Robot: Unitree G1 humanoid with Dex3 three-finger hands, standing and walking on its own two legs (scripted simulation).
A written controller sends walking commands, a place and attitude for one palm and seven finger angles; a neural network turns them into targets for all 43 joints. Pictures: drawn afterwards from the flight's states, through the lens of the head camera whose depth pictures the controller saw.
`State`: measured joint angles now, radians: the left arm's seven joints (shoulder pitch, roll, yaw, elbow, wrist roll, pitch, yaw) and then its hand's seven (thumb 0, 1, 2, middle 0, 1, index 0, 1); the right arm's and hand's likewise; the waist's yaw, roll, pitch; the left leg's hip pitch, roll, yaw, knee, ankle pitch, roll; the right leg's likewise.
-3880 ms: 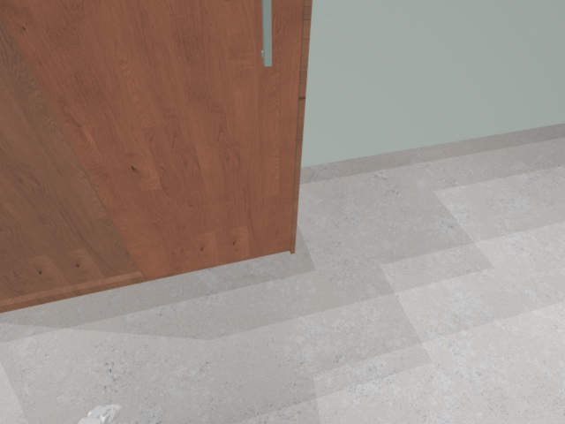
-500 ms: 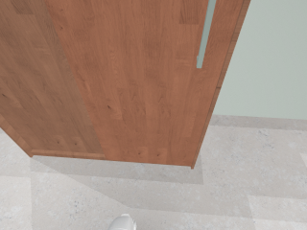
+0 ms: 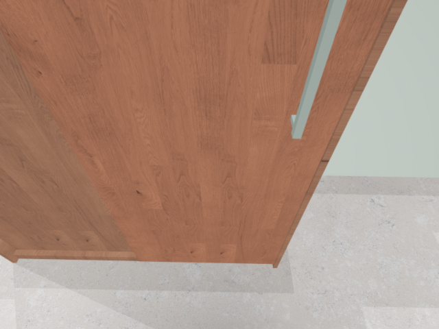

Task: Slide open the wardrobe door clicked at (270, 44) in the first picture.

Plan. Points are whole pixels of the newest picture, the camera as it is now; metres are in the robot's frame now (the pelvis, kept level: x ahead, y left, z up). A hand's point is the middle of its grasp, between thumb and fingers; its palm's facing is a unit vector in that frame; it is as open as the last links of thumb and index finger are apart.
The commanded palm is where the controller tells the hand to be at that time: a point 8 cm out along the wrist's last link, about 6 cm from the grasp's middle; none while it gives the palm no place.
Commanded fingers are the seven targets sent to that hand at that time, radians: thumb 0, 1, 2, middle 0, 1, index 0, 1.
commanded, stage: come to a stop and stand still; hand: right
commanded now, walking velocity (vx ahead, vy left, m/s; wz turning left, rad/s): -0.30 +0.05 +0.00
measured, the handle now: (311, 71) +0.48 -0.13 +0.24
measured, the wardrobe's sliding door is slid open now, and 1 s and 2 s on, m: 0.00 0.00 0.00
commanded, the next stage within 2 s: look again from close up in 1.58 s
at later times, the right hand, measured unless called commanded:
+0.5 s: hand out of the picture +0.00 -0.18 -0.18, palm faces +0.06 +0.96 -0.26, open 7.4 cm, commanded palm none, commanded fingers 0.00 -0.90 -0.90 0.20 0.30 0.20 0.30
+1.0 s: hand out of the picture -0.03 -0.17 -0.17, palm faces +0.03 +0.98 -0.19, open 7.3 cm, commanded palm none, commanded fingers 0.00 -0.90 -0.90 0.20 0.30 0.20 0.30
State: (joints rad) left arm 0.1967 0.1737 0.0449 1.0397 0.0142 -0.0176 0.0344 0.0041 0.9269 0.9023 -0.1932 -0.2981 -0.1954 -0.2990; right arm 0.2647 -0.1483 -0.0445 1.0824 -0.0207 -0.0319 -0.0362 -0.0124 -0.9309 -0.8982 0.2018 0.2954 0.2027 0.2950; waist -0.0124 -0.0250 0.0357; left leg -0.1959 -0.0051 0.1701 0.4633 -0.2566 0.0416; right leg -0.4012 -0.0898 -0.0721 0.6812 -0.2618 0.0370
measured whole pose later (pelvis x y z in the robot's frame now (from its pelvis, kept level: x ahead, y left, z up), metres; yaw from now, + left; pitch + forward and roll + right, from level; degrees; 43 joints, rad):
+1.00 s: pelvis -0.06 +0.00 +0.00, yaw +0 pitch -3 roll +1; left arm 0.39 0.12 0.01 1.02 0.02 0.02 0.01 0.01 0.91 0.90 -0.20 -0.30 -0.20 -0.30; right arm 0.33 -0.16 -0.01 0.97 -0.01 0.02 -0.04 0.01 -0.92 -0.90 0.20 0.30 0.20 0.30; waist 0.04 0.00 0.00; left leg -0.27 0.03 0.07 0.51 -0.20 0.00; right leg -0.27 0.02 -0.12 0.54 -0.25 -0.06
